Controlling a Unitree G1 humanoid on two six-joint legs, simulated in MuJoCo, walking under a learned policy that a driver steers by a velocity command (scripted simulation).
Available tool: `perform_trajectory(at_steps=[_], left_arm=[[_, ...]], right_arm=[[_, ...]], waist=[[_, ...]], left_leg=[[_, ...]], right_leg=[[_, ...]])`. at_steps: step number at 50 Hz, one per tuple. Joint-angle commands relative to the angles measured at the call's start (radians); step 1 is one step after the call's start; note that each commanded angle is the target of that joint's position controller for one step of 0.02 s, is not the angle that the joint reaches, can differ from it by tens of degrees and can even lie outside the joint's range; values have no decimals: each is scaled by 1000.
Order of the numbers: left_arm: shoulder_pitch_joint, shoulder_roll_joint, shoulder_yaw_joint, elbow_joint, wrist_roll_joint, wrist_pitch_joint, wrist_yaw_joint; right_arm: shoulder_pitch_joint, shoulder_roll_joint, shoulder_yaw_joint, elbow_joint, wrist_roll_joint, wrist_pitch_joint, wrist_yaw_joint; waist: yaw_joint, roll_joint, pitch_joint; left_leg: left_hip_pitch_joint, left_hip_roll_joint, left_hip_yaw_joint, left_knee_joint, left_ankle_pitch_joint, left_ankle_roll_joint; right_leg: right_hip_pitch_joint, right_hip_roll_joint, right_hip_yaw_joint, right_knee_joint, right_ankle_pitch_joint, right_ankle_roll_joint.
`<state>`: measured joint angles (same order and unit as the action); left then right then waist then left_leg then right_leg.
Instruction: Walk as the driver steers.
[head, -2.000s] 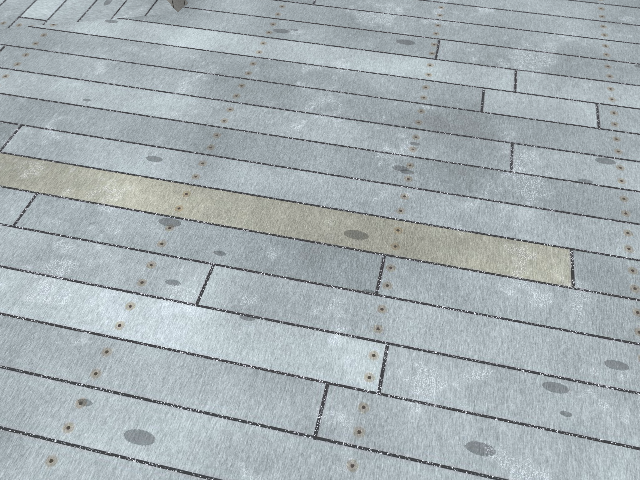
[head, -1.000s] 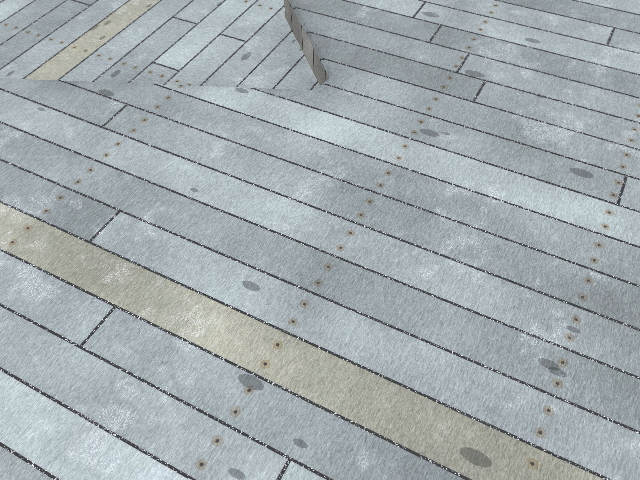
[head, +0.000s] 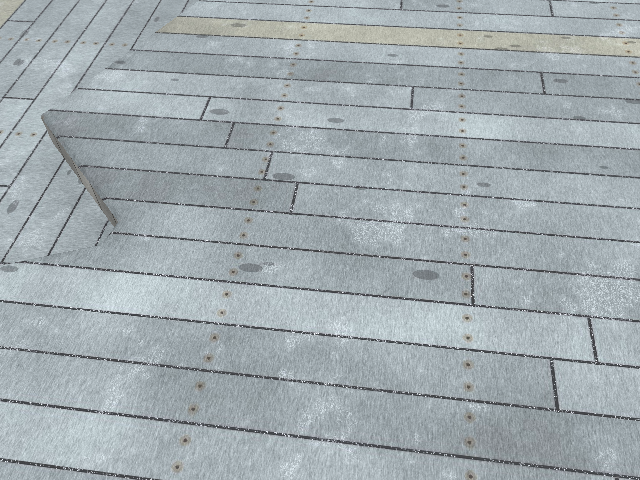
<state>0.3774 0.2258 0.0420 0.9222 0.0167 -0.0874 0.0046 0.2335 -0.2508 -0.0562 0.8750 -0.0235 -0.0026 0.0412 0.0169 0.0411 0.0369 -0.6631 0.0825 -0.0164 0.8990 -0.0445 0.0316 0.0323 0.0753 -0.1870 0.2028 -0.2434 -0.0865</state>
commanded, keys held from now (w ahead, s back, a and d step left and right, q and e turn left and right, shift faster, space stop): w+q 0.70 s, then w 0.16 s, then no key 0.02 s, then e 0.12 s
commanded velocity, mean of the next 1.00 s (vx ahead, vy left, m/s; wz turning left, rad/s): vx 0.48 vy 0.00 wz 0.45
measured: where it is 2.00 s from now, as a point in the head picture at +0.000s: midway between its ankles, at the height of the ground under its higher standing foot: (286, 447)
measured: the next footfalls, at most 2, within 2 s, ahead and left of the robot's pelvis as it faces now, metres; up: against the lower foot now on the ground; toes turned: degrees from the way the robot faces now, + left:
left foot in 0.20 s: +0.26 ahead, +0.10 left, +0.00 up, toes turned +12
right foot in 0.74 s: +0.61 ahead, +0.04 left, +0.00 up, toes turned +27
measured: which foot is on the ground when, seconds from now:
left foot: up 0.00-0.18, down 0.20-0.74, up 0.76-1.00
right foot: down 0.00-0.22, up 0.24-0.72, down 0.74-1.00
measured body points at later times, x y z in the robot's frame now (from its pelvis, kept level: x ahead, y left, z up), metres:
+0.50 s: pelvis +0.27 +0.06 +0.00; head +0.29 +0.08 +0.45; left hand +0.35 +0.35 -0.11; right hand +0.36 -0.21 -0.12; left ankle +0.22 +0.09 -0.74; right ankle +0.42 -0.09 -0.67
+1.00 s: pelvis +0.54 +0.10 +0.00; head +0.57 +0.10 +0.45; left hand +0.43 +0.35 -0.12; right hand +0.78 -0.06 -0.12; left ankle +0.51 +0.24 -0.68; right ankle +0.58 +0.02 -0.74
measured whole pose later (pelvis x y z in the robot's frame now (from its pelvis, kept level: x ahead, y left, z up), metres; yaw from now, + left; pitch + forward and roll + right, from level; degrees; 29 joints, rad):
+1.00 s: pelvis +0.54 +0.10 +0.00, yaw +29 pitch +1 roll +0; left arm 0.35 0.25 0.03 0.89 0.01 -0.09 -0.01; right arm 0.18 -0.28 -0.04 0.80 -0.04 -0.03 0.02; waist 0.04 0.04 0.04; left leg -0.52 0.00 -0.05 0.93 -0.29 0.02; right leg -0.17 0.03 -0.04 0.33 -0.17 -0.05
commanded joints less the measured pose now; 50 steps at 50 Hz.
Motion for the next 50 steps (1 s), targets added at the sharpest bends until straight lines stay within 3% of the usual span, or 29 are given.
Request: perform_trajectory(at_steps=[1,4,6,8,9,10,11,12,13,14,15,17,19,21,24,31,33,34,35,36,37,38,39,40,41,42,44,47,50], left_arm=[[9,104,15,-31,-1,-16,12],[64,119,15,3,3,-7,24],[57,139,17,11,6,0,32],[35,174,25,10,11,12,40],[24,190,29,4,13,22,39],[1,199,31,-8,8,27,35],[3,153,20,-43,8,21,27],[14,84,10,-118,-9,12,3],[-115,143,16,-131,8,1,0],[-139,137,13,-150,-7,-15,-6],[-124,136,15,-136,-7,-18,-4],[-82,118,10,-128,25,17,-3],[-77,101,9,-132,35,50,-11],[-144,100,7,-166,31,58,-15],[-280,103,6,-212,29,58,-18],[-472,111,-9,-291,13,40,-28],[-441,133,-5,-295,10,31,-26],[-375,149,0,-279,7,27,-22],[-272,175,11,-247,6,21,-13],[-127,199,23,-206,11,10,-2],[24,260,38,-195,34,1,15],[23,349,59,-197,50,12,18],[-36,270,52,-199,27,25,8],[-105,182,32,-208,16,25,2],[-141,137,20,-200,17,21,-4],[-138,127,16,-185,18,16,-4],[-104,128,13,-149,10,-2,-7],[-66,136,10,-103,-6,-25,-19],[-74,140,8,-81,-10,-9,-20]], right_arm=[[-124,-18,8,-91,-6,-14,11],[-194,-11,16,-127,-8,-17,19],[-175,-25,11,-130,-9,-15,16],[-81,-49,-1,-109,-11,-13,7],[9,-72,-13,-85,-13,-18,2],[153,-108,-33,-43,-22,-27,-7],[260,-208,-65,-23,-28,-27,-23],[199,-290,-85,-44,-11,-20,-26],[184,-250,-79,-40,16,-12,-29],[128,-209,-67,-40,19,-12,-36],[79,-160,-54,-42,16,-13,-36],[40,-123,-40,-47,25,-32,-40],[42,-138,-40,-46,30,-51,-37],[97,-165,-46,-34,27,-59,-36],[158,-167,-47,-29,25,-55,-37],[249,-182,-50,-27,11,-47,-50],[219,-198,-54,-40,7,-48,-59],[178,-210,-56,-53,5,-50,-60],[147,-222,-59,-63,4,-54,-56],[131,-217,-56,-61,12,-61,-48],[152,-148,-35,-82,21,-70,-38],[299,-51,-16,-102,50,-67,-37],[288,-136,-20,-67,10,-56,-46],[219,-145,-24,-62,0,-53,-40],[163,-131,-19,-72,-3,-53,-33],[139,-120,-17,-79,-8,-48,-26],[142,-102,-11,-78,-17,-33,-16],[115,-79,-2,-85,-22,-28,-18],[17,-37,26,-107,-15,-32,-18]], waist=[[15,-98,76],[32,-100,84],[8,-111,54],[-43,-143,-14],[-83,-145,-70],[-157,-109,-143],[-188,16,-234],[-104,225,-292],[-140,10,-209],[-102,-22,-101],[-48,-107,-32],[7,-76,-15],[23,-66,-32],[6,-27,1],[-45,-5,16],[-118,29,6],[-87,41,3],[-49,48,-10],[-4,44,-54],[71,-5,-131],[119,-96,-268],[34,-349,-372],[14,-219,-287],[5,-105,-140],[-2,-61,-70],[-9,-97,-40],[-25,-143,-20],[-52,-135,-45],[-41,-162,-57]], left_leg=[[-14,-7,64,-127,68,9],[0,-31,123,-231,24,45],[76,-83,166,-262,-58,83],[200,-148,195,-267,-172,132],[308,-175,186,-295,-215,161],[513,-179,140,-391,-193,200],[745,38,-143,-429,-264,268],[980,269,-728,-567,-195,451],[932,239,-640,-615,-194,409],[799,222,-515,-634,-125,367],[674,166,-417,-661,-33,307],[544,92,-294,-671,162,277],[503,39,-239,-689,170,262],[482,32,-232,-694,250,260],[532,5,-242,-694,227,222],[691,28,-315,-605,312,195],[687,44,-347,-568,342,169],[650,41,-347,-532,394,146],[614,21,-343,-443,491,124],[575,-32,-290,-266,502,102],[458,-92,-229,-3,261,80],[154,-259,-123,275,-472,43],[60,-178,-131,367,-459,57],[65,-136,-126,356,-356,54],[82,-108,-113,308,-302,48],[101,-87,-107,267,-287,43],[147,-88,-94,226,-289,26],[155,-93,-45,130,-279,-8],[227,-85,29,-95,-181,-40]], right_leg=[[-44,-286,49,-83,462,-36],[53,-312,8,-29,612,-26],[100,-321,-26,66,882,-13],[125,-332,-49,245,1133,-10],[100,-336,-50,401,1129,-17],[-10,-317,-62,630,965,-4],[-242,-256,-67,953,459,23],[-673,-8,67,1278,-317,77],[-792,-84,238,1278,-221,61],[-788,-129,237,1198,-120,56],[-725,-160,227,1098,-74,59],[-608,-185,229,1005,-65,91],[-590,-183,207,949,-46,117],[-626,-189,190,854,1,139],[-701,-177,180,703,117,154],[-706,-109,190,448,205,127],[-610,-95,210,374,174,103],[-498,-78,210,336,137,87],[-348,-48,198,319,95,69],[-161,-60,193,254,126,42],[64,-255,388,223,-64,-8],[280,-517,875,117,-142,-141],[174,-497,974,68,-287,-153],[21,-448,809,47,-286,-134],[-75,-394,671,30,-165,-114],[-126,-350,568,17,-47,-94],[-181,-317,455,12,237,-95],[-170,-298,346,52,736,-125],[-207,-230,260,73,851,-104]])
